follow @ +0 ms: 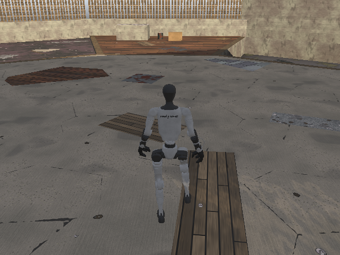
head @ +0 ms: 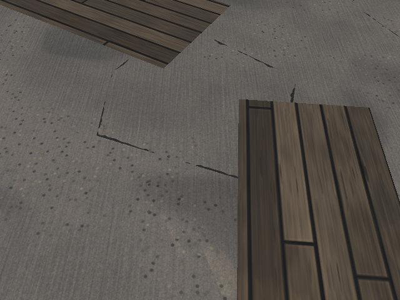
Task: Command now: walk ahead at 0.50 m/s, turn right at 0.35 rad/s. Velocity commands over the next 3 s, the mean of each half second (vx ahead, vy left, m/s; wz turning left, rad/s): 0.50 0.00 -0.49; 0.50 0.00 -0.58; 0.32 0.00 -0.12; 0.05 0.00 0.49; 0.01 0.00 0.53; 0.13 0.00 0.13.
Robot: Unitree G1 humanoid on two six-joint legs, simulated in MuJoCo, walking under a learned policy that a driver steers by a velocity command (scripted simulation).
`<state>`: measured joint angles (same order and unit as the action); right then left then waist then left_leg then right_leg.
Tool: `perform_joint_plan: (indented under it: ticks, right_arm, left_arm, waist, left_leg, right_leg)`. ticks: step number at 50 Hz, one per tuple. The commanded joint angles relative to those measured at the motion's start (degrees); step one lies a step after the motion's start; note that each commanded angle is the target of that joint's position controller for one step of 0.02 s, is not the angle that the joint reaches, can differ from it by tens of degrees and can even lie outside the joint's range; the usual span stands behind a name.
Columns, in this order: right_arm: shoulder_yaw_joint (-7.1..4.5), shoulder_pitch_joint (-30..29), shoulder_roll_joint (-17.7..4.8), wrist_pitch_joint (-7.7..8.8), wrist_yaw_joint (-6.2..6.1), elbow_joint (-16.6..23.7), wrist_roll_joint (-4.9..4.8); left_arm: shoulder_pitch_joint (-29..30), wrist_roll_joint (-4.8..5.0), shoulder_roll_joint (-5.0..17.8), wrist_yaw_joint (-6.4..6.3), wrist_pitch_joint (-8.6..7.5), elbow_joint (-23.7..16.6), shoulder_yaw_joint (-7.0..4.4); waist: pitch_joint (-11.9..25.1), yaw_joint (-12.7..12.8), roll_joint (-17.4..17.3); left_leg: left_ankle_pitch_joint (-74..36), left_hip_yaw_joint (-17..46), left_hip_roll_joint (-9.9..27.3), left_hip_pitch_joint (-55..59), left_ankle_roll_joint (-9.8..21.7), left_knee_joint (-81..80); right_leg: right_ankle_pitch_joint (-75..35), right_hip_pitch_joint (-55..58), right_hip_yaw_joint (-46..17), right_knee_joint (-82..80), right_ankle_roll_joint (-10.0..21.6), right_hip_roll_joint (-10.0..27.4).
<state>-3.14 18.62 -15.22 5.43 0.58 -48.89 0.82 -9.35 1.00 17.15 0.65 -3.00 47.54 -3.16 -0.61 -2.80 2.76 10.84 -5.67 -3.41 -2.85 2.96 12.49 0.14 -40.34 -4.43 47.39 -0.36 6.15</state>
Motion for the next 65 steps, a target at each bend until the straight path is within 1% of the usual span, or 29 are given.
perform_joint_plan:
  ticks: [1, 6, 9, 10, 11, 12, 13, 14, 15, 17, 20, 25, 29, 33, 34, 35, 36, 37, 39, 42, 46, 55, 57, 59, 60, 61, 62, 63, 65]
  right_arm:
    - [-1.95, -2.7, -9.1, 0.99, -0.81, 3.0, -0.29]
    - [-2.49, 0.8, -10.1, -1.10, -1.20, 0.2, -1.22]
    - [-3.13, -0.9, -12.2, -2.67, -2.16, 0.8, -1.45]
    - [-3.14, -1.6, -12.5, -3.30, -2.58, 1.1, -1.37]
    - [-2.78, -1.9, -12.0, -3.38, -3.02, 1.9, -1.26]
    - [-0.87, 2.0, -6.5, -2.04, -2.41, 4.6, 0.25]
    - [0.31, 1.7, -4.5, 0.45, -1.34, 5.2, 0.12]
    - [-0.89, -4.1, -8.8, 2.18, -0.26, 6.5, -2.23]
    - [-0.69, -7.2, -8.9, 3.12, 0.03, 7.6, -2.89]
    - [-1.38, -7.9, -9.0, 2.89, -0.72, 7.3, -0.65]
    - [-1.36, -5.9, -7.3, 0.98, -0.74, 7.6, -0.02]
    - [-0.11, -16.2, -4.3, 0.72, -0.57, 10.7, -0.08]
    - [-0.68, -20.4, -6.3, 1.36, 0.20, 12.5, -1.28]
    - [-2.26, -13.5, -9.2, 2.38, 0.36, 11.0, -1.23]
    - [-3.07, -7.4, -11.1, 2.68, -0.01, 10.1, -0.36]
    - [-3.93, 0.2, -14.7, 2.55, -0.32, 9.6, 0.19]
    - [-4.70, 4.3, -17.1, 1.50, 0.10, 7.0, -0.32]
    - [-3.39, 1.4, -11.5, 1.32, 0.19, 8.6, -1.11]
    - [-1.97, -4.0, -7.6, 0.69, -0.09, 9.4, -0.33]
    - [-1.38, -6.3, -5.3, 0.88, -0.29, 8.0, -0.06]
    - [-2.43, -5.6, -8.2, 1.29, -0.48, 6.3, -0.45]
    - [-3.38, -1.2, -12.0, -0.77, -0.88, 2.8, -1.98]
    - [-3.73, -0.7, -13.4, -1.35, -0.83, 2.1, -2.65]
    - [-3.40, -1.5, -13.7, -2.02, -1.00, 1.4, -3.03]
    - [-2.43, -1.2, -11.8, -1.70, -1.07, 1.6, -2.32]
    - [0.39, 3.4, -4.1, -0.83, -0.16, 4.1, 0.48]
    - [0.27, 5.5, -7.5, -0.07, 0.32, 1.2, -1.72]
    - [-1.36, -0.2, -12.0, -0.18, 0.40, 2.1, -3.99]
    - [-0.93, -4.5, -9.4, -0.88, -0.41, 2.8, -2.91]
  left_arm:
    - [4.4, -0.09, 1.6, 0.77, -0.74, -4.3, -0.01]
    - [10.4, -0.01, 1.6, 2.49, -0.69, -8.6, 0.21]
    - [6.0, -0.08, 4.0, 3.22, -0.44, -9.5, -1.12]
    - [-0.8, 0.03, 6.1, 3.09, -0.31, -8.1, -2.42]
    - [-10.4, 0.20, 9.8, 2.29, -0.11, -6.0, -4.38]
    - [-16.2, 0.23, 16.4, 1.10, 0.37, -5.3, -6.20]
    - [-15.6, 0.49, 15.4, 1.17, -0.10, -6.3, -5.34]
    - [-14.8, 0.01, 11.1, 1.05, -0.35, -6.4, -4.09]
    - [-12.0, 0.04, 9.0, 0.87, -0.61, -6.7, -3.58]
    - [-5.4, -0.44, 6.2, 0.64, -0.61, -8.6, -2.55]
    - [-3.3, -0.65, 6.8, -0.01, -0.70, -9.9, -2.72]
    - [-7.2, 0.19, 9.1, -1.42, -0.22, -9.0, -3.57]
    - [-10.9, 0.71, 8.6, -1.65, 0.42, -7.7, -3.57]
    - [-9.7, 0.22, 7.3, -1.85, 0.98, -8.2, -3.34]
    - [-9.6, -0.13, 4.7, -1.63, 0.83, -8.8, -2.37]
    - [-13.5, -1.11, 0.8, -1.52, 0.52, -9.5, -1.13]
    - [-18.5, 1.09, 0.9, -1.53, 0.01, -11.3, -0.67]
    - [-16.0, 1.60, 7.0, -1.75, 0.09, -9.8, -1.92]
    - [-7.3, 0.37, 8.2, -1.65, 0.87, -11.2, -2.57]
    - [-7.2, 0.55, 4.8, -0.97, 1.47, -11.6, -2.56]
    - [-3.8, 0.34, 3.0, -0.65, 2.12, -13.9, -1.98]
    - [8.8, 0.41, 1.3, 2.31, 1.17, -18.1, -0.96]
    - [7.9, 0.06, 2.5, 2.45, 1.19, -18.6, -1.59]
    - [-3.3, -0.92, 5.8, 1.91, 1.11, -15.7, -3.60]
    - [-10.7, -1.36, 8.8, 0.89, 1.27, -13.8, -4.75]
    - [-13.5, -2.87, 14.8, -0.22, 1.14, -13.3, -4.92]
    - [-14.7, -2.79, 12.1, -0.06, 0.95, -14.4, -4.07]
    - [-11.6, -2.62, 9.3, 0.27, 0.70, -14.1, -3.15]
    - [-5.5, -1.29, 5.7, 0.33, -0.08, -12.2, -2.05]
  waist:
    - [-2.7, -0.2, -5.2]
    - [-4.4, -1.8, -4.8]
    - [0.2, 1.9, -7.8]
    - [4.1, 5.8, -7.8]
    - [9.2, 10.5, -5.6]
    - [16.1, 9.2, 6.3]
    - [22.9, 8.0, 9.0]
    - [18.3, 10.2, 4.9]
    - [11.6, 9.1, 1.8]
    - [4.3, 4.4, -2.6]
    - [3.0, 1.5, -0.6]
    - [0.9, 5.2, 1.0]
    - [0.9, 6.6, 2.3]
    - [2.6, 2.0, 4.3]
    - [7.6, -1.0, 2.5]
    - [15.9, -1.8, -7.3]
    - [19.9, 0.2, -25.8]
    - [13.3, -1.2, -15.7]
    - [2.9, -1.1, -6.4]
    - [0.4, 1.3, -9.1]
    - [-0.9, 1.5, -7.2]
    - [-4.0, -2.1, -5.9]
    - [-2.8, -0.1, -7.0]
    - [3.6, 7.3, -6.8]
    - [8.1, 10.9, -4.9]
    - [17.3, 7.0, 10.6]
    - [30.7, 9.6, 8.2]
    - [23.6, 10.4, 2.9]
    - [10.1, 6.1, -0.6]
  left_leg:
    - [-12.9, 2.5, 15.2, -4.0, 6.9, -7.4]
    - [-21.3, 0.0, 19.0, 8.6, 5.7, -2.3]
    - [-48.6, -2.7, 19.1, 11.4, 3.6, 9.4]
    - [-54.5, -4.2, 17.8, 9.6, 2.3, 19.0]
    - [-48.0, -5.1, 15.5, 0.5, 0.1, 32.6]
    - [-15.6, -5.1, 8.0, -23.9, -3.6, 54.6]
    - [22.8, 6.8, -0.9, -37.4, -4.5, 66.2]
    - [19.8, 12.3, 3.3, -43.6, -3.0, 68.3]
    - [14.7, 11.2, 6.0, -44.3, -1.9, 64.4]
    - [9.1, 10.4, 9.4, -37.5, -2.6, 54.5]
    - [6.9, 9.4, 9.7, -31.7, -5.3, 47.3]
    - [-12.6, 7.9, 5.7, -26.5, -7.2, 25.1]
    - [-15.0, 10.0, 3.9, -23.8, -6.4, 17.2]
    - [-8.0, 9.6, 3.8, -14.5, -2.7, 12.9]
    - [-6.7, 12.3, 7.7, -3.8, -0.2, 13.2]
    - [-3.9, 24.5, 18.9, 13.1, 4.3, 14.6]
    - [14.6, 51.3, 28.6, 23.6, 11.8, 6.6]
    - [25.3, 50.0, 26.9, 18.6, 9.9, 3.7]
    - [11.9, 32.5, 22.0, 4.8, 6.5, 2.6]
    - [-0.5, 19.4, 16.7, -3.0, 5.3, -0.8]
    - [-8.2, 12.9, 18.8, -2.6, 8.1, -3.7]
    - [-19.2, -0.7, 19.2, 4.4, 5.0, -2.1]
    - [-34.0, -2.0, 20.0, 6.7, 4.4, 2.5]
    - [-50.6, -3.8, 17.7, 4.6, 2.4, 18.0]
    - [-42.0, -4.6, 15.2, -5.1, -0.1, 30.0]
    - [11.4, -3.6, 6.2, -28.9, -4.5, 53.8]
    - [28.9, 10.6, 1.7, -30.3, -5.3, 66.8]
    - [26.0, 14.2, 4.4, -32.8, -4.8, 67.5]
    - [19.8, 10.8, 8.9, -34.4, -4.9, 58.0]
  right_leg:
    - [-8.0, 3.6, 1.9, -7.7, 0.4, -0.6]
    - [-0.7, -1.0, 4.4, -13.4, 3.0, -1.9]
    - [8.6, 7.9, 9.5, -13.2, 5.9, -6.5]
    - [8.5, 17.0, 10.8, -14.7, 7.5, -9.0]
    - [5.5, 33.0, 6.9, -17.3, 10.2, -8.6]
    - [9.3, 55.8, -18.9, -18.0, 19.0, 5.8]
    - [13.0, 64.9, -44.0, -27.6, 25.9, 13.8]
    - [14.4, 62.9, -36.5, -29.0, 22.4, 11.7]
    - [11.7, 54.9, -28.0, -29.3, 19.8, 9.3]
    - [1.8, 38.8, -19.1, -31.9, 17.5, 5.5]
    - [-5.6, 28.8, -14.7, -34.5, 18.2, 3.3]
    - [-0.4, 23.0, -8.7, -34.2, 13.8, -1.9]
    - [6.1, 27.2, -14.2, -30.6, 12.1, 0.1]
    - [5.0, 30.6, -18.9, -21.7, 9.5, 0.3]
    - [4.9, 27.7, -16.2, -12.5, 7.6, -2.8]
    - [19.7, 17.2, -10.0, 4.8, 4.8, -8.6]
    - [35.1, -0.8, -4.8, 20.8, 2.5, -11.6]
    - [31.2, -5.5, -6.7, 26.8, 1.8, -7.3]
    - [22.6, -4.1, -3.6, 26.1, 1.3, -3.6]
    - [17.8, 1.3, -2.3, 20.6, 1.3, -0.7]
    - [12.6, -2.1, -1.5, 13.2, -0.4, 0.6]
    - [1.7, 2.7, 5.4, -9.6, 2.6, -1.7]
    - [7.5, 7.6, 7.4, -11.7, 4.8, -4.5]
    - [4.5, 25.0, 9.2, -18.0, 7.9, -9.1]
    - [-7.4, 40.4, 5.1, -18.8, 9.4, -6.5]
    - [-29.8, 64.7, -19.7, -15.4, 18.3, 12.9]
    - [-34.1, 66.0, -33.1, -19.8, 25.8, 21.2]
    - [-38.8, 59.2, -21.3, -20.0, 22.6, 17.8]
    - [-30.4, 44.5, -9.5, -23.6, 16.3, 11.7]
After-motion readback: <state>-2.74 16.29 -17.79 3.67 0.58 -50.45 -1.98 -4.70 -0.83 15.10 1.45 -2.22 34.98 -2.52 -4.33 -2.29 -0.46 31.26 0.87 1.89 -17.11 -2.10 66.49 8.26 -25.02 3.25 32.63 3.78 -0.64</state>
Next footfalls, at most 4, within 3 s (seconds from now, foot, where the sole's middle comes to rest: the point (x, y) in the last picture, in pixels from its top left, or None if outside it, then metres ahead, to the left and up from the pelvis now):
0.22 right None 0.29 -0.15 -0.78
0.68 left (199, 267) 0.61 -0.01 -0.78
1.20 right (302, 240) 0.70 -0.39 -0.78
1.70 left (253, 199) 0.88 -0.24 -0.78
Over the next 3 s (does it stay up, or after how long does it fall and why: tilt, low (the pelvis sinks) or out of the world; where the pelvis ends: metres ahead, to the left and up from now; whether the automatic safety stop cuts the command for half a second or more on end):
stays up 0.82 -0.32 -0.01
